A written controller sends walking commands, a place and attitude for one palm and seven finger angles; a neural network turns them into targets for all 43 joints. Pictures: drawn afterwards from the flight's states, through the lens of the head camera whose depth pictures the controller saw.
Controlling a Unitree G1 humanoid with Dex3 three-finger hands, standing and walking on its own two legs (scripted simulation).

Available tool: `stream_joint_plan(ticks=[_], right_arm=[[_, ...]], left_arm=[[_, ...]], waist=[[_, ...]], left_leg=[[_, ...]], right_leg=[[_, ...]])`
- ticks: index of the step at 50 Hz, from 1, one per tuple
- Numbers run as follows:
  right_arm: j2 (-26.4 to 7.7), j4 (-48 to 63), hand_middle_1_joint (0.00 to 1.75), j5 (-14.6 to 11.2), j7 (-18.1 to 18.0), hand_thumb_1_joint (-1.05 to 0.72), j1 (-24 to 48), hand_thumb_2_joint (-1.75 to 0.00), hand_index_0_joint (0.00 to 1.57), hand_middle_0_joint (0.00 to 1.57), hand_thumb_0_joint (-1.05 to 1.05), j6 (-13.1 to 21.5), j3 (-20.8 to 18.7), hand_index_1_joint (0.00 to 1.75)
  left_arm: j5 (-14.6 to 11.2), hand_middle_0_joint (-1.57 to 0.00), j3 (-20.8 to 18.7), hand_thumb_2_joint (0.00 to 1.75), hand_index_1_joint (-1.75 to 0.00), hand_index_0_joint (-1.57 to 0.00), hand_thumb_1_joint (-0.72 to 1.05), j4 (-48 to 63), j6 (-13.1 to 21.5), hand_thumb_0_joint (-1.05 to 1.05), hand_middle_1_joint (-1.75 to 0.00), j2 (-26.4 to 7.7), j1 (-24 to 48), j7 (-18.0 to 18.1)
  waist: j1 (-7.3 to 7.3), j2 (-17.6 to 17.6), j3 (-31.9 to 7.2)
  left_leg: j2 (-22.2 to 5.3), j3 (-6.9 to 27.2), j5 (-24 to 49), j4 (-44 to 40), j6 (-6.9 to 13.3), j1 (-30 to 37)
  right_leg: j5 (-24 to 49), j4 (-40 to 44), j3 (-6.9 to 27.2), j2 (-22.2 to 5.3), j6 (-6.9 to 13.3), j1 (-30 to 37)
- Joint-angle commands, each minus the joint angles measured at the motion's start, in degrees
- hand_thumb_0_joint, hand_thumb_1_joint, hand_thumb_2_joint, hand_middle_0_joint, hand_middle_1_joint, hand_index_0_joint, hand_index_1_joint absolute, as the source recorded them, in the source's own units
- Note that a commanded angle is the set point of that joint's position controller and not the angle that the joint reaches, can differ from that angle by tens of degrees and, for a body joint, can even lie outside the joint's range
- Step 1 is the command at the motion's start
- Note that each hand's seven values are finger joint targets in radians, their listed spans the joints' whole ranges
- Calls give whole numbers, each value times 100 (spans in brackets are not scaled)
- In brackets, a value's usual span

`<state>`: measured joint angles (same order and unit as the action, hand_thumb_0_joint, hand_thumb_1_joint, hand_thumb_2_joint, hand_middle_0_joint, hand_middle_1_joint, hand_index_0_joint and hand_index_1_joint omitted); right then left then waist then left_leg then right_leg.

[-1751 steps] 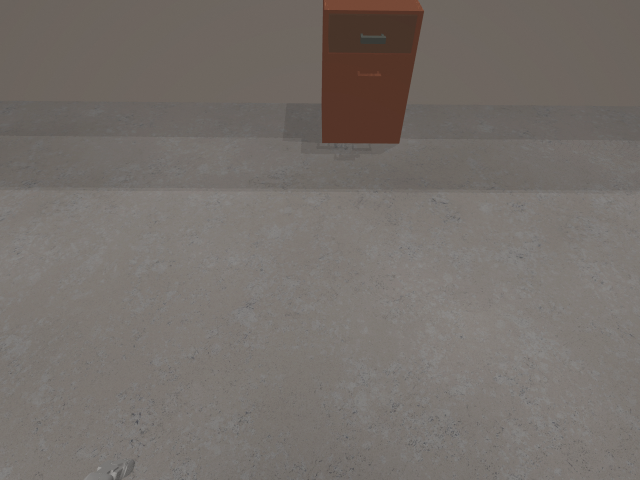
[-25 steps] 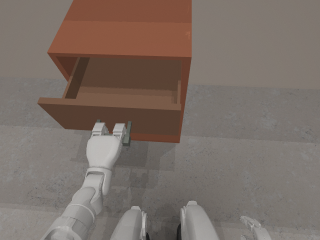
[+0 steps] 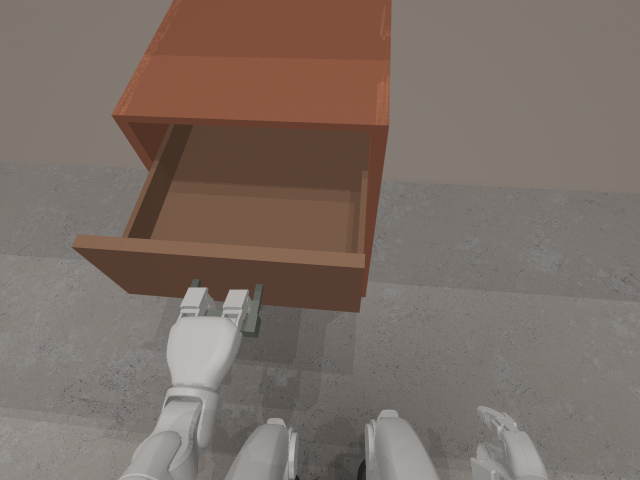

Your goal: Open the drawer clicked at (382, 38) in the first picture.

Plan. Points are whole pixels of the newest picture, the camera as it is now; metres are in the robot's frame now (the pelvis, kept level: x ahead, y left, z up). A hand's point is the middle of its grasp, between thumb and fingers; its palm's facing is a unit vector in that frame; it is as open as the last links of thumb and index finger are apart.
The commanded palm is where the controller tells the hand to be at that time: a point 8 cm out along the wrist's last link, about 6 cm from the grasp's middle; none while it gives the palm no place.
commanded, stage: pull the drawer open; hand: left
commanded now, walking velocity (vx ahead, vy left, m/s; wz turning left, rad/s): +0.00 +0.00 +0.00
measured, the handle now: (222, 305) +0.35 +0.16 -0.06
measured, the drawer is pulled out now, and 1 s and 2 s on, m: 0.23 0.30 0.30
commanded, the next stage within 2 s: open the thumb to release the handle in 0.92 s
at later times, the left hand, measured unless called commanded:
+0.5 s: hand (212, 391) +0.24 +0.16 -0.08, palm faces -0.09 -0.08 -0.99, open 6.2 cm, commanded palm +0.20 +0.16 -0.03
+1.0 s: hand (209, 408) +0.22 +0.16 -0.08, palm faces -0.09 -0.11 -0.99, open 6.3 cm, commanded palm +0.20 +0.17 -0.03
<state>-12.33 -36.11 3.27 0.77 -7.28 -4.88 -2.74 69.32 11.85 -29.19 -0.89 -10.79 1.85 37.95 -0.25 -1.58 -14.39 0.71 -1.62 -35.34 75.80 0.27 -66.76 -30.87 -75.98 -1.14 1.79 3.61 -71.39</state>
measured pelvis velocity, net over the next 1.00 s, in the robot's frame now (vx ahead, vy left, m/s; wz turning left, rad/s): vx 0.00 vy -0.02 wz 0.01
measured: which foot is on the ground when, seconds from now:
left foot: down 0.00-1.00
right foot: down 0.00-1.00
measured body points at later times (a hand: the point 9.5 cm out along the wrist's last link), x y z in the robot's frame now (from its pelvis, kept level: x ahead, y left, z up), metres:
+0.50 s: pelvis +0.00 -0.01 -0.01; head +0.11 -0.04 +0.43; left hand +0.24 +0.16 -0.02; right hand +0.20 -0.23 -0.14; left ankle +0.00 +0.12 -0.61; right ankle +0.04 -0.08 -0.61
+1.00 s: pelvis +0.00 -0.02 -0.02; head +0.11 -0.06 +0.41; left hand +0.22 +0.16 -0.02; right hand +0.21 -0.23 -0.15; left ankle +0.00 +0.12 -0.61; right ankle +0.04 -0.08 -0.61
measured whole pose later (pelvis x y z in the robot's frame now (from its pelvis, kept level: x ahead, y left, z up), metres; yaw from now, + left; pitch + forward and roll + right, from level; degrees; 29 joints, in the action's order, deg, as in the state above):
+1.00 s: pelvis +0.00 -0.02 -0.02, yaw +1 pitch +28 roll +4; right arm -12.1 -30.3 4.2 1.1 -5.9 -1.3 0.1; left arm 68.5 7.7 -9.7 5.5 -12.2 -19.3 35.6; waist -1.6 -1.0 -15.8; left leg 0.7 -2.1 -38.1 80.8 -1.3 -70.3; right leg -34.1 -82.8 -0.8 2.0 5.1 -76.2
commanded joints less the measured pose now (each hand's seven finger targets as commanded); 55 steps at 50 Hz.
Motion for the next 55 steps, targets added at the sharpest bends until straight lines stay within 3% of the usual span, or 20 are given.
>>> stream_joint_plan(ticks=[1,9,10,11,17,20,21,23,30,35,41,45,47,50,51,52,53,55], right_arm=[[-580,701,30,26,-35,-90,112,-90,20,20,0,263,-195,30],[-535,826,30,24,-55,-90,212,-90,20,20,0,338,-152,30],[-523,882,30,30,-49,-90,235,-90,20,20,0,348,-123,30],[-509,852,30,15,-64,-90,229,-90,20,20,0,355,-131,30],[-495,947,30,54,-58,-90,311,-90,20,20,0,424,-75,30],[-456,1025,30,71,-42,-90,343,-90,20,20,0,465,-39,30],[-456,1021,30,63,-47,-90,333,-90,20,20,0,467,-48,30],[-457,1035,30,70,-42,-90,343,-90,20,20,0,482,-41,30],[-438,1158,30,99,-49,-90,399,-90,20,20,0,580,31,30],[-414,1224,30,104,-53,-90,404,-90,20,20,0,640,63,30],[-390,1285,30,90,-32,-90,441,-90,20,20,0,653,80,30],[-375,1400,30,105,18,-90,444,-90,20,20,0,647,111,30],[-390,1411,30,110,17,-90,442,-90,20,20,0,634,109,30],[-368,1433,30,109,18,-90,425,-90,20,20,0,647,121,30],[-488,1188,30,135,-20,-90,419,-90,20,20,0,561,45,30],[-448,1218,30,135,-55,-90,283,-90,20,20,0,590,19,30],[-424,1200,30,117,-78,-90,313,-90,20,20,0,634,45,30],[-429,1197,30,127,-87,-90,283,-90,20,20,0,646,63,30]], left_arm=[[-100,-40,-175,90,-135,-40,90,1000,28,0,-135,-361,144,198],[-133,-40,-209,90,-135,-40,90,1315,49,0,-135,-399,-573,149],[-155,-40,-121,90,-135,-40,90,1394,52,0,-135,-328,-668,139],[-168,-40,-308,90,-135,-40,90,1427,93,0,-135,-497,-769,147],[-109,-40,-248,90,-135,-40,90,1670,182,0,-135,-444,-1152,154],[-112,-40,-255,90,-135,-40,90,1844,239,0,-135,-433,-1643,153],[-131,-40,-318,90,-135,-40,90,1837,260,0,-135,-464,-1758,144],[-131,-40,-265,90,-135,-40,90,1965,282,0,-135,-452,-1739,122],[-127,-40,-327,90,-135,-40,90,2136,419,0,-135,-499,-2240,95],[-175,-40,-507,90,-135,-40,90,2349,546,0,-135,-656,-2645,74],[-213,-40,-754,90,-135,-40,90,2468,705,0,-135,-845,-3067,30],[-203,-40,-699,90,-135,-40,90,2561,717,0,-135,-769,-3366,10],[-199,-40,-661,90,-135,-40,90,2604,702,0,-135,-745,-3314,6],[-209,-40,-750,90,-135,-40,90,2627,749,0,-135,-805,-3492,9],[-46,-40,-719,90,-135,-40,90,2798,670,0,-135,-1037,-1683,105],[-11,-40,-890,87,-134,-40,83,2727,682,0,-134,-994,-1834,174],[-19,-39,-884,84,-134,-39,76,2472,700,0,-134,-959,-2089,180],[-79,-38,-963,78,-132,-38,62,2376,687,0,-132,-987,-2299,197]], waist=[[29,448,-1803],[-41,625,-1831],[-33,572,-1856],[-107,571,-1841],[-76,536,-1703],[-150,482,-1862],[-146,565,-1752],[-101,639,-1694],[-144,745,-1656],[-233,711,-1766],[-330,680,-1596],[-346,664,-1677],[-296,708,-1619],[-354,709,-1730],[76,787,-1560],[-81,715,-1768],[-105,681,-1638],[-167,787,-1823]], left_leg=[[189,105,1474,-750,163,917],[194,107,1553,-684,153,852],[204,88,1487,-680,152,827],[212,83,1488,-667,143,792],[213,99,1387,-593,130,705],[225,99,1515,-554,110,739],[223,109,1541,-548,111,749],[218,125,1461,-514,116,683],[237,126,1245,-398,100,447],[243,122,1243,-310,87,369],[240,130,1135,-229,63,122],[255,122,1164,-220,45,157],[248,125,1083,-201,59,94],[255,135,1171,-187,44,68],[184,143,1011,28,95,-52],[200,107,1006,28,86,-62],[197,109,1034,28,81,-72],[218,101,1125,19,72,-69]], right_leg=[[1592,1164,281,31,-61,1809],[1871,1133,361,21,-62,1985],[1801,1140,379,-14,-91,1985],[1851,1119,406,3,-67,2053],[1778,1094,488,-20,-83,1878],[2065,992,512,-33,-79,1976],[2118,987,486,-7,-58,1942],[2073,995,506,-32,-82,1910],[1858,961,637,-94,-116,1824],[1929,864,701,-115,-119,1857],[1947,830,853,-111,-92,1901],[1926,775,855,-119,-98,1832],[1844,813,871,-122,-111,1800],[2066,724,896,-115,-101,1900],[1882,796,960,-183,-151,1462],[1714,741,885,-187,-177,1608],[1811,732,821,-174,-153,1613],[2050,696,904,-183,-168,1775]])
